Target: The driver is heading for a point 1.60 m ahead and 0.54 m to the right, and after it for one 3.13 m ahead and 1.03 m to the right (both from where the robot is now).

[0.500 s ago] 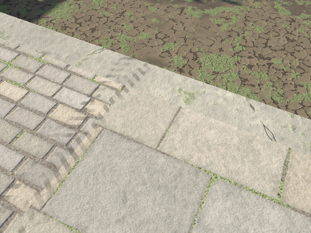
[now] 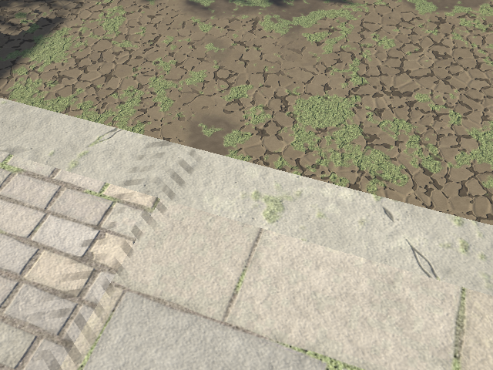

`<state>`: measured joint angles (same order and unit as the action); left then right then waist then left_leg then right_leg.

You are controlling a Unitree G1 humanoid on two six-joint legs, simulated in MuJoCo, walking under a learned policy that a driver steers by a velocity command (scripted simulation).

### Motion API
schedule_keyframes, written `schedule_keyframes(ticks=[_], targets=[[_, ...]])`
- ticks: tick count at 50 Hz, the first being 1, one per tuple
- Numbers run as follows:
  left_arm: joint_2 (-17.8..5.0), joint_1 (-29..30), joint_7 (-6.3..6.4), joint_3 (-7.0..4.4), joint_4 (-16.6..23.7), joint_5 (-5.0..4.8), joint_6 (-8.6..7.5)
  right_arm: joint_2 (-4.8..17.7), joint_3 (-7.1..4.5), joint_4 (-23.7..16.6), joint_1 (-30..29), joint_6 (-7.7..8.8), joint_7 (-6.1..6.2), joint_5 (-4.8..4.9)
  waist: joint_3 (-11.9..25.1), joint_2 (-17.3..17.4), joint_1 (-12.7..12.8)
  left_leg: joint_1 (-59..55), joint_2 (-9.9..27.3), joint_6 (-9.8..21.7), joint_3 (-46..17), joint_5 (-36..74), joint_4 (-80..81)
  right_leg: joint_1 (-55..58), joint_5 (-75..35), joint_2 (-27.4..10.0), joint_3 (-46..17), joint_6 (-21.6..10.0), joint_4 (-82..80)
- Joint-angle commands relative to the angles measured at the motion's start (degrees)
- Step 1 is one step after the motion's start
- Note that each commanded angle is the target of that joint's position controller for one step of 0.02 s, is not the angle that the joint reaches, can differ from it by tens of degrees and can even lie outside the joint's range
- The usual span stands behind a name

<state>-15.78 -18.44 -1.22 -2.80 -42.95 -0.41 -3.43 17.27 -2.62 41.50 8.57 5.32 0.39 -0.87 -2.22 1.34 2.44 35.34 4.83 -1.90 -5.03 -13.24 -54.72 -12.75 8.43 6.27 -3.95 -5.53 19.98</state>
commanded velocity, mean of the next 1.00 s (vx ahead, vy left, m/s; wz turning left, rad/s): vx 0.50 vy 0.00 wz -0.51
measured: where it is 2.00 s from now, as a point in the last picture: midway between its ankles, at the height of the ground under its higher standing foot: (357, 260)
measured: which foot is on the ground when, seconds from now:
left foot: up 0.00-0.22, down 0.24-0.76, up 0.78-1.00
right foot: down 0.00-0.26, up 0.28-0.74, down 0.76-1.00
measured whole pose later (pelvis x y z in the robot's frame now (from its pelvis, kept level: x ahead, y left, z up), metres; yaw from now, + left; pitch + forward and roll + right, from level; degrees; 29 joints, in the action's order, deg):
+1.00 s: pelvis +0.50 -0.10 -0.01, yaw -32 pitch +1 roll -1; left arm -13.8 -19.0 -0.7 -2.2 -38.6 0.7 -1.8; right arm 17.9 -2.8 44.7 10.1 3.2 0.7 0.1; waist -1.7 1.8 1.1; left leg 37.0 6.8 -1.9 -2.9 -13.2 -60.2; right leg -13.1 11.6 5.7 0.0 -5.6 23.8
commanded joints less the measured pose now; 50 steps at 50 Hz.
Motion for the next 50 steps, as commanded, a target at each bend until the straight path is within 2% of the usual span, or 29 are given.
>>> schedule_keyframes(ticks=[1, 4, 7, 9, 11, 12, 13, 14, 15, 16, 17, 19, 21, 25, 29, 31, 33, 35, 36, 37, 38, 39, 40, 41, 42, 44, 45, 47, 50], targets=[[-10.25, 1.49, 1.35, -2.86, 4.36, -0.53, -0.74, 3.25, -0.76, -3.91, -2.36, 0.27, 0.27, -0.13, 2.26, -5.0, -0.94, -1.57, -1.22, -1.96, 0.94, 10.48, 10.95, -1.72, -8.65, -12.47, -11.47, -8.67, -8.46], [-10.67, -1.14, 1.96, -3.12, 3.58, -0.91, 0.0, 2.53, -0.38, -5.14, -8.09, 0.94, -0.46, 0.55, 1.98, -6.07, 1.35, -6.47, -3.92, -2.35, 1.48, 18.45, 20.75, -2.95, -4.72, -11.43, -11.49, -6.75, -7.25], [-10.3, -3.38, 2.22, -3.21, 2.85, -1.26, 0.74, 4.08, -0.87, -6.15, -10.76, 1.61, -1.14, 1.24, 1.96, -6.43, 1.83, -7.97, -4.91, -1.68, -0.19, 17.22, 25.67, 1.18, -2.02, -13.03, -15.89, -6.04, -3.74], [-10.25, -3.12, 2.46, -3.37, 2.97, -1.09, 1.16, 5.58, -1.49, -6.08, -9.94, 2.15, -1.46, 1.43, 2.14, -7.59, 0.68, -9.89, -5.0, -0.4, -0.95, 12.98, 27.71, 4.21, -1.99, -14.26, -19.35, -5.21, -0.43], [-9.08, -1.69, 2.42, -3.13, 3.56, -0.84, 1.53, 7.18, -2.53, -4.4, -3.62, 2.65, -1.21, 1.41, 4.12, -8.61, -3.04, -18.74, -4.81, 2.16, 0.36, 10.5, 30.92, 3.82, -4.4, -12.8, -19.99, -3.41, 5.11], [-6.38, -1.4, 2.17, -2.13, 4.25, -0.46, 1.36, 9.23, -3.38, -3.47, 2.84, 2.93, -0.78, 0.56, 9.74, -6.63, -6.23, -30.39, -0.08, 4.98, -2.99, 8.91, 30.16, 0.32, -3.92, -9.82, -17.04, -1.59, 15.04], [-2.61, -5.72, 2.05, -0.99, 5.36, -0.4, 0.99, 13.43, -4.45, -2.79, 10.2, 2.67, -0.34, -0.37, 18.24, 4.1, -6.73, -50.09, 11.98, 10.93, -18.91, 3.32, 29.88, -14.05, 9.88, -2.86, -9.63, 2.06, 33.13], [-3.3, -9.59, 2.14, -0.52, 6.84, -1.48, 0.58, 13.81, -4.8, -0.7, 13.54, 1.64, -0.85, 0.67, 21.22, 18.69, -5.42, -56.68, 19.88, 16.35, -39.72, -11.29, 35.47, -28.41, 26.62, -1.92, -5.41, 3.67, 46.8], [-8.8, -6.75, 2.22, -1.79, 5.71, -1.9, 0.7, 8.74, -3.54, -1.76, 10.87, 1.4, -0.91, 1.27, 13.83, 10.42, -6.62, -50.8, 17.95, 14.55, -36.35, -18.82, 37.65, -32.79, 22.51, -5.74, -6.7, 4.29, 52.31], [-10.17, -1.63, 2.18, -2.31, 6.46, -1.49, 1.04, 6.56, -2.85, -2.13, 8.35, 1.0, -0.73, 1.07, 7.81, 5.9, -7.09, -44.02, 15.53, 12.44, -27.27, -14.16, 38.12, -33.21, 17.68, -7.48, -4.69, 4.66, 53.2], [-9.52, 0.68, 2.06, -2.39, 7.0, -0.9, 1.22, 5.37, -2.33, -2.08, 5.9, 0.8, -0.73, 0.61, 4.16, 3.33, -6.09, -37.77, 13.01, 11.72, -20.71, -6.9, 39.53, -31.67, 13.9, -9.19, -3.93, 5.04, 51.44], [-7.73, 1.29, 1.41, -2.52, 7.74, -1.01, 1.67, 3.85, -1.8, -1.3, 3.65, 0.85, -0.54, 0.11, 1.65, 5.47, -3.98, -30.9, 9.87, 11.07, -12.32, 1.19, 42.21, -27.91, 10.08, -11.9, -3.3, 5.29, 48.08], [-5.61, 1.62, 1.07, -2.14, 8.41, -1.28, 2.23, 4.22, -2.06, -0.38, 3.57, 1.26, -0.53, 0.45, 1.23, 5.59, -3.45, -28.89, 9.19, 11.85, -7.06, 5.61, 44.38, -27.5, 8.2, -12.61, -1.96, 5.82, 46.38], [-4.41, 5.48, 0.67, -1.63, 10.29, -0.9, 2.28, 6.73, -2.86, 1.37, 4.02, 1.32, -0.39, 0.41, 0.63, 2.77, -3.78, -30.38, 9.69, 12.91, 0.56, 14.81, 45.93, -29.99, -0.05, -13.24, -1.47, 6.93, 37.56], [-2.98, 12.35, -0.8, -0.9, 11.78, -0.91, 1.4, 8.17, -2.95, 2.78, 5.47, 0.55, -0.28, 0.69, -0.86, 1.66, -6.35, -31.72, 8.23, 11.17, 8.4, 18.7, 45.66, -26.33, -10.4, -12.0, 2.51, 5.8, 24.69], [-2.99, 13.95, -1.48, -0.97, 12.3, -1.0, 1.45, 8.49, -2.89, 3.62, 6.63, -0.2, -0.31, 1.28, -1.17, 1.21, -6.96, -33.32, 8.13, 10.5, 11.15, 22.41, 43.56, -24.31, -11.13, -11.16, 4.52, 4.9, 20.9], [-3.43, 15.51, -2.08, -1.12, 13.89, -0.88, 1.69, 10.33, -3.34, 4.55, 7.95, -1.17, -0.24, 2.05, -1.45, 1.76, -6.65, -35.86, 9.68, 10.04, 12.35, 28.53, 40.22, -23.08, -6.73, -9.9, 6.12, 3.39, 18.9], [-4.87, 13.34, -2.0, -2.02, 14.49, -0.73, 2.21, 11.96, -3.88, 4.87, 8.26, -1.99, 0.26, 3.22, 1.2, 3.72, -4.31, -38.91, 10.25, 8.76, 13.77, 45.84, 32.4, -17.96, 0.32, -6.15, 9.22, 0.88, 17.58], [-6.36, 8.49, -1.65, -2.96, 13.58, -0.54, 2.62, 13.18, -4.28, 4.64, 7.63, -2.27, 0.46, 3.61, 3.91, 4.34, -1.23, -38.44, 9.89, 7.92, 15.07, 53.22, 24.45, -11.47, 1.92, -3.93, 10.68, -0.65, 16.67], [-9.58, -1.06, -0.87, -4.82, 11.35, -0.77, 3.01, 12.47, -4.0, 4.27, 6.63, -2.3, 0.68, 3.53, 8.55, 2.92, 4.32, -32.94, 8.01, 6.02, 16.7, 51.04, 11.88, 2.31, -2.58, -2.19, 10.34, -2.95, 12.72], [-14.52, -8.07, 0.54, -6.1, 9.88, -1.18, 3.67, 8.05, -2.37, 3.46, 8.99, -1.98, 0.66, 1.1, 14.23, -7.32, 5.66, -18.16, 4.44, 3.11, 16.81, 22.9, -7.33, 18.94, -10.6, -12.33, -5.15, -7.41, 10.96], [-18.42, -3.49, 0.41, -5.54, 12.12, -0.89, 3.05, 3.25, -0.39, 0.81, 14.23, -0.35, -0.31, 0.24, 23.01, -19.87, -0.92, 1.98, -7.06, 0.17, 7.62, -21.21, -27.3, 33.52, -5.84, -26.29, -37.48, -19.57, 3.28], [-12.3, -5.4, -0.37, -4.01, 11.99, -0.48, 2.85, 9.86, -2.0, 1.6, 10.15, 0.78, -1.01, 2.04, 25.58, -9.67, 3.88, 5.54, -3.86, 1.18, -1.22, -18.5, -29.2, 31.7, 0.03, -26.68, -36.64, -17.99, -0.88], [-9.8, -4.51, -0.55, -3.05, 10.63, -0.26, 2.52, 10.17, -2.28, 0.9, 7.36, 0.82, -1.07, 3.61, 16.42, -7.75, 2.92, 8.06, -2.1, 2.03, 0.57, -15.86, -27.19, 24.71, 1.58, -24.77, -28.41, -15.22, -0.9], [-8.13, -1.7, -0.49, -2.49, 10.2, -0.34, 2.14, 8.62, -1.89, 0.47, 5.01, 0.75, -0.42, 2.91, 9.51, -2.28, 0.98, 7.98, 0.45, 2.23, 1.22, -12.04, -22.23, 15.95, 0.29, -21.67, -22.04, -12.64, -1.26], [-5.69, 2.65, 0.15, -1.48, 10.59, 1.52, 1.25, 7.7, -1.97, 1.23, 5.52, -0.23, 0.32, 2.23, 5.7, -3.35, -2.35, 2.18, 2.84, 2.12, 0.7, -6.62, -16.88, 5.06, -7.06, -18.17, -15.84, -11.05, -3.09], [-5.76, 3.23, 0.27, -1.6, 10.62, 1.7, 0.74, 6.87, -1.88, 1.71, 7.15, -0.76, 0.23, 2.11, 5.5, -4.17, -3.39, 0.34, 2.84, 1.51, 0.87, -5.02, -15.0, 2.85, -9.79, -17.66, -14.56, -11.32, -4.04], [-5.69, 1.95, 0.41, -1.54, 9.14, 1.54, 0.28, 5.55, -1.6, 2.58, 8.3, -1.76, 0.4, 1.15, 4.99, -3.44, -4.16, -0.52, 2.49, 0.2, 1.71, -2.33, -10.46, 0.59, -15.87, -16.69, -10.83, -11.79, -4.67], [-5.89, -0.69, 1.49, -1.7, 6.98, 0.82, 0.9, 2.82, -0.46, 0.72, 3.02, -2.29, 0.44, 0.41, 2.84, -3.93, -2.59, 1.42, 2.43, -0.88, 2.43, 6.54, 0.22, 0.53, -18.25, -14.82, -6.27, -10.56, -4.13]])
Keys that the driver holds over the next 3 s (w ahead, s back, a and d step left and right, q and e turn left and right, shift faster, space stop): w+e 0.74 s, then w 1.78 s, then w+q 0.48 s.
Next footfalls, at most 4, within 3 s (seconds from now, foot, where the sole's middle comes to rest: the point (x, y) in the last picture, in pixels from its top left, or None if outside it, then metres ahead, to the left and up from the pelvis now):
0.24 left None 0.32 0.14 -0.78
0.76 right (346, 356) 0.51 -0.19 -0.78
1.24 left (316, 250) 0.83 -0.12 -0.78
1.70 right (405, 257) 0.81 -0.39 -0.78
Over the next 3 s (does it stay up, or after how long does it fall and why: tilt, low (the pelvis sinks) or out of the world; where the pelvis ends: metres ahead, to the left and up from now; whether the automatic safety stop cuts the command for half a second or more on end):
stays up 0.82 -0.29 -0.03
